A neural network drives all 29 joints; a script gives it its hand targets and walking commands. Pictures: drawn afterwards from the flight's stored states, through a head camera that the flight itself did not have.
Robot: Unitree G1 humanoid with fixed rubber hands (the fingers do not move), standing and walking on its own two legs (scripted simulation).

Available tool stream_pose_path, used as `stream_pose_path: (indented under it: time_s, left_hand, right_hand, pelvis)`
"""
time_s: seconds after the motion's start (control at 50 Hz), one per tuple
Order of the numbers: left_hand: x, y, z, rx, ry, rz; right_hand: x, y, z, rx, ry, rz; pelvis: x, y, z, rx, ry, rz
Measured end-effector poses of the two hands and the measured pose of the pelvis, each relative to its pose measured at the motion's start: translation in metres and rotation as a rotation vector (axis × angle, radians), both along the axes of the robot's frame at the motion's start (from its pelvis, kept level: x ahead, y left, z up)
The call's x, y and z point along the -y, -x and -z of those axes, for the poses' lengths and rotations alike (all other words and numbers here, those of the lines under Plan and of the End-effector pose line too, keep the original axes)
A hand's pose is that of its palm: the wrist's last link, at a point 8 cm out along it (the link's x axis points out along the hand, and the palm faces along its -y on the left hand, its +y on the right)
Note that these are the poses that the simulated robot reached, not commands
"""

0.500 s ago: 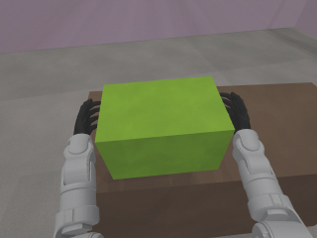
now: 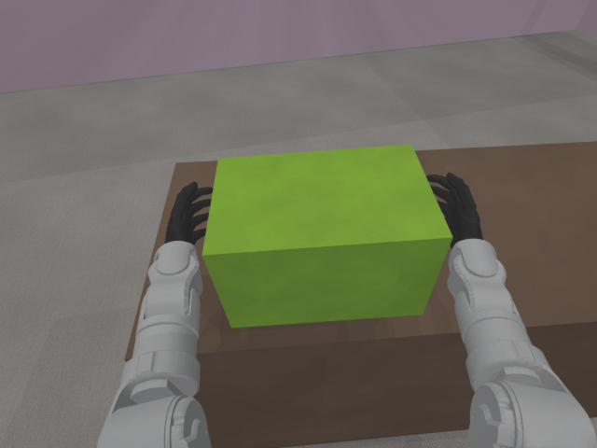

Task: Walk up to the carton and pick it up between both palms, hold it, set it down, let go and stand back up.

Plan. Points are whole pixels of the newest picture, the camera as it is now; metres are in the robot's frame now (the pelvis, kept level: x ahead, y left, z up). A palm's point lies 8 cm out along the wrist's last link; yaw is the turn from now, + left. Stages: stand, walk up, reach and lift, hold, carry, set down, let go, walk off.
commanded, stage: set down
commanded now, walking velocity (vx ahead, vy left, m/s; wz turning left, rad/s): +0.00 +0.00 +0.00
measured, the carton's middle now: (320, 236) +0.43 -0.02 +0.07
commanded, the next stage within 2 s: none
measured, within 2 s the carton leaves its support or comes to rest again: rests again in 1.56 s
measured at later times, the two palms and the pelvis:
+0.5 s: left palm (194, 236) +0.42 +0.17 +0.08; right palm (453, 232) +0.41 -0.21 +0.09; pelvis +0.01 +0.00 +0.00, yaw -1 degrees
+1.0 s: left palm (204, 238) +0.44 +0.17 +0.06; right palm (450, 237) +0.42 -0.22 +0.06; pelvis +0.02 +0.00 +0.00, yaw -2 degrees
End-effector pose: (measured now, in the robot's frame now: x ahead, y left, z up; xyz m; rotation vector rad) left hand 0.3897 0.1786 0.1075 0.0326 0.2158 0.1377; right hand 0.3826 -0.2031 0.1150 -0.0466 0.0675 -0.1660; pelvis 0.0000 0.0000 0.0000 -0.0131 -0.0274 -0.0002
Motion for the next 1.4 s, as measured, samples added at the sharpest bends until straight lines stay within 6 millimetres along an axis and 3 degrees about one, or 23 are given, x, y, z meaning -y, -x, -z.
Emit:
stream_pose_path:
  time_s: [0.24,0.94,1.4]
  left_hand:
    - [0.004,-0.013,0.015,-0.025,0.002,0.003]
    - [0.012,-0.046,0.048,-0.075,0.002,0.020]
    - [0.021,-0.056,0.071,-0.100,0.017,0.040]
  right_hand:
    - [0.004,-0.010,0.020,-0.027,-0.014,0.007]
    - [0.012,-0.039,0.052,-0.100,-0.029,0.019]
    - [0.021,-0.039,0.077,-0.151,-0.034,0.031]
  pelvis:
    - [0.001,-0.005,0.000,-0.047,-0.002,0.010]
    - [-0.002,-0.017,0.003,-0.202,0.002,0.028]
    - [0.001,-0.010,0.007,-0.295,-0.006,0.030]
